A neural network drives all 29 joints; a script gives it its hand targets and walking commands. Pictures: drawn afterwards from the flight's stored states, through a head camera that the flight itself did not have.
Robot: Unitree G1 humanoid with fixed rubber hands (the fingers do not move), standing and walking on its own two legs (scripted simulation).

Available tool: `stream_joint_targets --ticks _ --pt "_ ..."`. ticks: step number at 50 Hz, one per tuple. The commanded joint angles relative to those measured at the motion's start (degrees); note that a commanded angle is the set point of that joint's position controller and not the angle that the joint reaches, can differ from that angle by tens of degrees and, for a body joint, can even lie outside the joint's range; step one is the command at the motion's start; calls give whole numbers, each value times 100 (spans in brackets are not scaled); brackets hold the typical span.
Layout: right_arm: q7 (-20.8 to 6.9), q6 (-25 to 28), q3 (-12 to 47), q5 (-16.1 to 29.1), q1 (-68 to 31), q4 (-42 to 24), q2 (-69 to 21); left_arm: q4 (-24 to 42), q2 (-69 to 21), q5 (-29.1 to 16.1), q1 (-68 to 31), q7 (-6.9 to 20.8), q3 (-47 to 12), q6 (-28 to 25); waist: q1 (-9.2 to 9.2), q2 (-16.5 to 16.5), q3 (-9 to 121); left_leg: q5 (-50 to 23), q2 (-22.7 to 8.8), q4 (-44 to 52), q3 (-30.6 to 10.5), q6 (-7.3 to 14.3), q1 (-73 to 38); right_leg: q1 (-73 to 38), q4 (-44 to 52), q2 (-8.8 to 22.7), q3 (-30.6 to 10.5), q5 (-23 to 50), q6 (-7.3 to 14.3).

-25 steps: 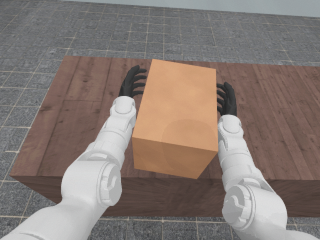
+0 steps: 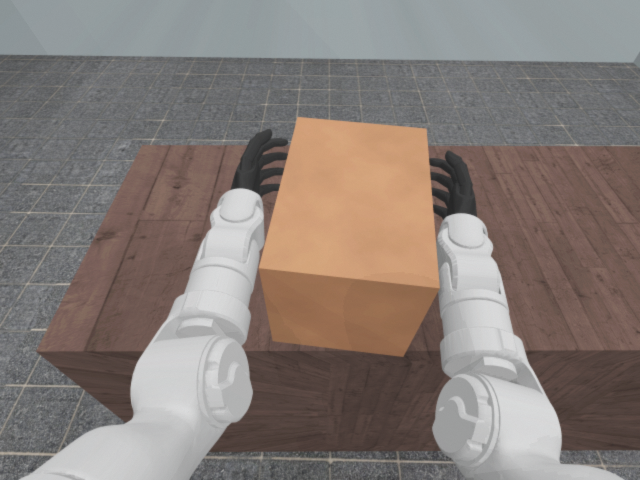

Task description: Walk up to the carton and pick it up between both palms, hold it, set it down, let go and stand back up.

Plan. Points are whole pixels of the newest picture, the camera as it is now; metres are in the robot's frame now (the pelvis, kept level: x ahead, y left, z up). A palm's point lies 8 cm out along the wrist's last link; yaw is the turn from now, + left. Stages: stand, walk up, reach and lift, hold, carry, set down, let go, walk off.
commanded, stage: reach and lift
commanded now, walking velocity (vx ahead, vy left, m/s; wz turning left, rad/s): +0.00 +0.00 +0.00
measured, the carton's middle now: (349, 234) +0.40 -0.05 +0.10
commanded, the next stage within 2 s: none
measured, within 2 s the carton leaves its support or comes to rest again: neither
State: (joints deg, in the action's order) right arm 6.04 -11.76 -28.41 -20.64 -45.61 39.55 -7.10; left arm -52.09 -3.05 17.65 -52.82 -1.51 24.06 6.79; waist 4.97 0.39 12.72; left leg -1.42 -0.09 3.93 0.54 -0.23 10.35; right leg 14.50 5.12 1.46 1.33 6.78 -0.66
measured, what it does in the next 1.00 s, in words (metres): stands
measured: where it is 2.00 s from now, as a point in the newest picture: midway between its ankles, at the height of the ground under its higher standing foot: outside the picture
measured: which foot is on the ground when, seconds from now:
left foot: down 0.00-1.00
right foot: down 0.00-1.00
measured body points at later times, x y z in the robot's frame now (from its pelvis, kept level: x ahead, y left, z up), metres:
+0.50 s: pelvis -0.02 +0.01 +0.00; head -0.06 +0.02 +0.45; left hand +0.40 +0.11 +0.18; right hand +0.37 -0.15 +0.17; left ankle -0.03 +0.12 -0.75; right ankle +0.02 -0.13 -0.75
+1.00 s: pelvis -0.02 +0.00 +0.00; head -0.05 +0.00 +0.45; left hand +0.40 +0.11 +0.20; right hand +0.38 -0.16 +0.19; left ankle -0.03 +0.12 -0.75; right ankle +0.02 -0.13 -0.75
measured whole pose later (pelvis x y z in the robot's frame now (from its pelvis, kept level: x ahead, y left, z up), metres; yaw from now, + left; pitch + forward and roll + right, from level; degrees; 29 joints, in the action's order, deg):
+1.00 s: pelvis -0.02 +0.00 +0.00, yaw +0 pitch +1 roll +0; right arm 7.8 -30.8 -17.6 -11.8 -45.5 29.4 -3.6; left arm -34.2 -3.8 10.6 -47.8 -4.6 17.4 26.5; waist 1.9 0.4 6.5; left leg 2.4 -0.2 -2.9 0.5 -0.2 1.5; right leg 5.5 -1.6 1.2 0.6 2.8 -0.8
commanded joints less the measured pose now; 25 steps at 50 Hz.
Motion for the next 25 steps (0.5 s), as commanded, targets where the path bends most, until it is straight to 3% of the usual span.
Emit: stream_joint_targets --ticks 1,4,9,15,18,22,25 --pt "-456 6 1817 328 -3223 -483 -2770 362 -2727 -259 -3005 808 -1415 78 -2 -173 2668 -558 354 -107 217 377 -95 -2818 -712 -166 -1 1885 -35" --pt "-421 -181 1915 438 -3198 -597 -2748 364 -2601 -358 -2878 838 -1397 203 -84 -216 2409 -483 373 -126 254 395 -53 -2910 -745 -148 1 1759 -66" --pt "-418 -488 2074 650 -3246 -803 -2740 622 -2604 -624 -2853 824 -1616 465 -53 -294 1954 -552 330 -175 207 360 -217 -3015 -760 -193 -3 1683 -14" --pt "-458 -853 2055 682 -3069 -795 -2637 669 -2662 -726 -2662 788 -1693 781 -30 -94 1177 -268 286 -281 175 269 -333 -2707 -652 -261 25 856 92" --pt "-504 -942 2015 715 -3036 -702 -2600 902 -2674 -780 -2763 750 -1790 852 -37 66 1040 -136 248 -403 150 205 -394 -2546 -656 -280 19 427 182" --pt "-545 -971 2201 917 -3293 -975 -2786 1562 -2996 -955 -3119 661 -2209 936 -9 347 1335 -196 162 -500 45 112 -469 -2476 -719 -277 -25 377 276" --pt "-499 -1036 2419 989 -3408 -1142 -2864 1784 -3147 -1106 -3194 596 -2471 1033 18 223 1588 -190 159 -624 66 148 -482 -2442 -781 -274 -12 271 277"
